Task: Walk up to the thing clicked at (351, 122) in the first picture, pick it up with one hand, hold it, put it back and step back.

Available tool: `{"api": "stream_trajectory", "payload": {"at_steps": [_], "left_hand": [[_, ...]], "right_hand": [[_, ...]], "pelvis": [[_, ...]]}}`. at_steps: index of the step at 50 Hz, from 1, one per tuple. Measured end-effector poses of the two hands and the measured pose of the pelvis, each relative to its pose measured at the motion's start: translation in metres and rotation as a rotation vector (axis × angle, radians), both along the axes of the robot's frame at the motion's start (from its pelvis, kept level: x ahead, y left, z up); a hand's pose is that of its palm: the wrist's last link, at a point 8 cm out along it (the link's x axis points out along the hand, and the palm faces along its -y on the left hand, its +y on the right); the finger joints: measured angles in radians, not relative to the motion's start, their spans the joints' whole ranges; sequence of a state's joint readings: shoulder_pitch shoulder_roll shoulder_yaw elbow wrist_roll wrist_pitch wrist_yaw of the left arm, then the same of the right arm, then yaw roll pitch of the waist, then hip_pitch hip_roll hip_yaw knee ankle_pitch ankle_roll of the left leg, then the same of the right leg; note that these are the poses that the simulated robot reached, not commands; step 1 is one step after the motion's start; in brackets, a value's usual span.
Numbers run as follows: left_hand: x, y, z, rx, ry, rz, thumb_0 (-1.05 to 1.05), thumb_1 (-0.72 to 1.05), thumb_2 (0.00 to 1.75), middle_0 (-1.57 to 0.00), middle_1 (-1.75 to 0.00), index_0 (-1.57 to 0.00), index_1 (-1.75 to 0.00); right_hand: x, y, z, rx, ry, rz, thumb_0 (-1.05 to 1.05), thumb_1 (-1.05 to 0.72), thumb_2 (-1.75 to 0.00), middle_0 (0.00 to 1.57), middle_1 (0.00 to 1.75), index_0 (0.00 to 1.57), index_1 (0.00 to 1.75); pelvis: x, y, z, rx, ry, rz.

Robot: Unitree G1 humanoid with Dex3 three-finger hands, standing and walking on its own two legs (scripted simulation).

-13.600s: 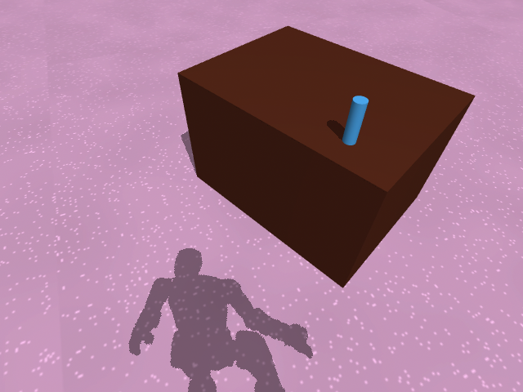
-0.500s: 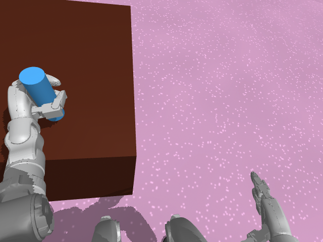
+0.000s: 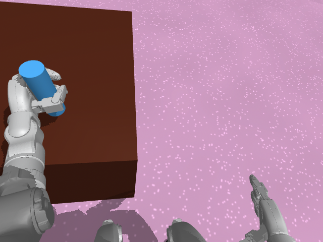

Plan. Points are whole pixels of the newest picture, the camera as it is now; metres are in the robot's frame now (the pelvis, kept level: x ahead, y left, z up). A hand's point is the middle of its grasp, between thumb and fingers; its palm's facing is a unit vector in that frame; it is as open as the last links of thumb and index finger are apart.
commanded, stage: lift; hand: left
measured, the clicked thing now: (45, 91) +0.48 +0.22 +0.06
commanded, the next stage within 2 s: hold in 1.30 s
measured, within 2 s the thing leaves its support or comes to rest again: neither
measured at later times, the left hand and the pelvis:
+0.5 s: hand (46, 90) +0.44 +0.20 +0.11, palm faces +0.14 -0.99 -0.01, open 5.8 cm; pelvis +0.01 +0.00 +0.03, yaw +0 degrees
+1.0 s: hand (41, 100) +0.37 +0.18 +0.17, palm faces +0.17 -0.99 +0.00, open 5.8 cm; pelvis +0.01 -0.01 +0.05, yaw +1 degrees
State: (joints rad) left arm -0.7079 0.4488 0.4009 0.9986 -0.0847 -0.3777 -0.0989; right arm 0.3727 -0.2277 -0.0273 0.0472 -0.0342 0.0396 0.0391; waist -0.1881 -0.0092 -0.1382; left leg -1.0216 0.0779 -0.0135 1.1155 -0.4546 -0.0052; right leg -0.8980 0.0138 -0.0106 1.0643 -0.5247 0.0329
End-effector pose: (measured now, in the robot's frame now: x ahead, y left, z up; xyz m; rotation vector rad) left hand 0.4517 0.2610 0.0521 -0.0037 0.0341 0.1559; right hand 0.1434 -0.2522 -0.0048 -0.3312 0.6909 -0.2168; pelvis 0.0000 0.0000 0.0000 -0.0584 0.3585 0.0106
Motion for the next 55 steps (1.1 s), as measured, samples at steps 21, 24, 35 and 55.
{"api": "stream_trajectory", "payload": {"at_steps": [21,24,35,55], "left_hand": [[-0.030,-0.009,0.045,0.016,-0.029,-0.021,-0.04,0.06,1.17,-0.94,-1.12,-1.00,-1.13],[-0.038,-0.010,0.056,0.016,-0.038,-0.019,-0.04,0.06,1.17,-0.94,-1.12,-1.00,-1.13],[-0.071,-0.018,0.085,0.010,-0.041,-0.004,-0.04,0.06,1.17,-0.94,-1.12,-1.00,-1.13],[-0.117,-0.035,0.121,0.012,-0.054,0.015,-0.04,0.06,1.17,-0.94,-1.11,-1.01,-1.13]], "right_hand": [[0.006,-0.003,0.010,0.041,-0.018,-0.042,-0.01,0.54,-0.05,0.05,0.05,0.06,0.05],[0.008,-0.004,0.011,0.055,-0.025,-0.051,-0.01,0.55,-0.05,0.05,0.05,0.06,0.05],[0.010,-0.008,0.008,0.095,-0.030,-0.078,-0.01,0.55,-0.05,0.05,0.05,0.06,0.05],[0.008,-0.013,0.003,0.135,-0.037,-0.090,-0.01,0.55,-0.05,0.05,0.05,0.05,0.05]], "pelvis": [[0.010,0.003,0.021,0.012,-0.079,-0.001],[0.012,0.003,0.025,0.016,-0.099,-0.001],[0.012,0.001,0.038,0.034,-0.172,0.003],[0.004,-0.011,0.054,0.055,-0.274,0.014]]}}
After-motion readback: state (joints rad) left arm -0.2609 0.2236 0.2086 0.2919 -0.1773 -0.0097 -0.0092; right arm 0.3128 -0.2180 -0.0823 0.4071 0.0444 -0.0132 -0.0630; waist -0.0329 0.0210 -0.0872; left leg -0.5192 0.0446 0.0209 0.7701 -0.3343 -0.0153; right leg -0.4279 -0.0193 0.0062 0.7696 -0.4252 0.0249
